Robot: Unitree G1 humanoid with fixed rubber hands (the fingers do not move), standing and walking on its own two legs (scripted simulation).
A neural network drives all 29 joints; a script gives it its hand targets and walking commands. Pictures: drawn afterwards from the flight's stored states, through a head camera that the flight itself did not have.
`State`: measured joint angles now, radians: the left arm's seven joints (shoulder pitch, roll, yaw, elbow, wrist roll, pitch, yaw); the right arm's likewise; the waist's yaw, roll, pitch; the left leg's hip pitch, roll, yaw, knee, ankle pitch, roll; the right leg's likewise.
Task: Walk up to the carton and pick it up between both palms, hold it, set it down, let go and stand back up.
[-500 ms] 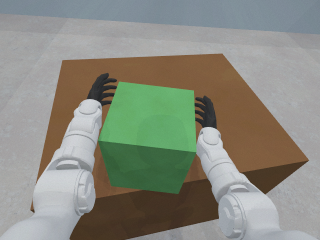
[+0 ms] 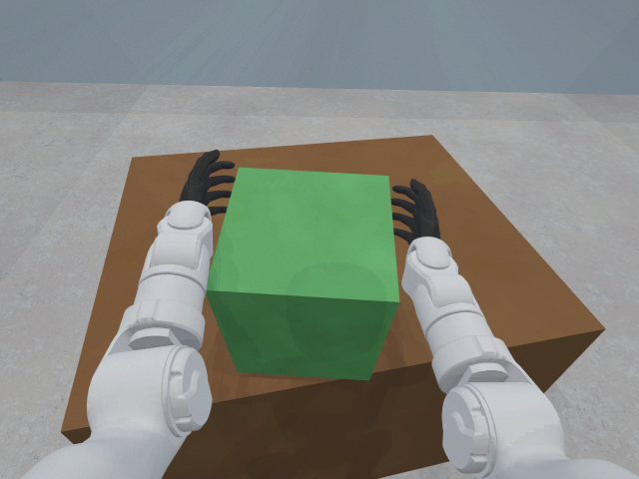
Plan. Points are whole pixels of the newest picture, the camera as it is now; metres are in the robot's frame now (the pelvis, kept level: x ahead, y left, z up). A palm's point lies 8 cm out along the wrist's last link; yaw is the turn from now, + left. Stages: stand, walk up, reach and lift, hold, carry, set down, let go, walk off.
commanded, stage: reach and lift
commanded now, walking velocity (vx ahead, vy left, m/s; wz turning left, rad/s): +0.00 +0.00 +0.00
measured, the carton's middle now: (308, 280) +0.39 -0.04 +0.05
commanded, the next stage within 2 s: hold in 1.80 s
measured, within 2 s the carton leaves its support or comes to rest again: neither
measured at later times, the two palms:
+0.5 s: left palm (190, 199) +0.43 +0.11 +0.19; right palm (424, 225) +0.37 -0.18 +0.16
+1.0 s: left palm (173, 188) +0.41 +0.12 +0.21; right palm (420, 205) +0.37 -0.17 +0.19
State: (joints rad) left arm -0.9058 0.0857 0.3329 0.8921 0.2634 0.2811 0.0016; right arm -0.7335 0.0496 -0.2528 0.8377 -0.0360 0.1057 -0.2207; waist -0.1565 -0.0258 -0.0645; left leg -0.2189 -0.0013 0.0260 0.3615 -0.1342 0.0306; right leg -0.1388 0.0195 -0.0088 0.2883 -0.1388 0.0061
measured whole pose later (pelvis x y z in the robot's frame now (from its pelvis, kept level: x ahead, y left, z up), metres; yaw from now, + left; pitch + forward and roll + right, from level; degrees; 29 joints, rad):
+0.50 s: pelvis +0.00 +0.00 +0.00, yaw +0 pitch -2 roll -1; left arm -0.91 0.06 0.39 0.77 0.33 0.45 0.00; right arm -0.78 0.00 -0.16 0.84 0.02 0.19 -0.19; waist -0.16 -0.03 -0.06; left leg -0.18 0.00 0.03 0.35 -0.13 0.03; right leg -0.11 0.02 -0.01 0.29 -0.14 0.00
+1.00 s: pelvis +0.00 +0.00 +0.00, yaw +0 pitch -3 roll -1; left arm -0.88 0.04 0.38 0.55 0.35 0.61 0.01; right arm -0.81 -0.04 -0.04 0.75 0.14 0.27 -0.23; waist -0.15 -0.03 -0.07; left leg -0.17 0.00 0.03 0.35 -0.13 0.03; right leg -0.10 0.02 -0.01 0.29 -0.14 0.00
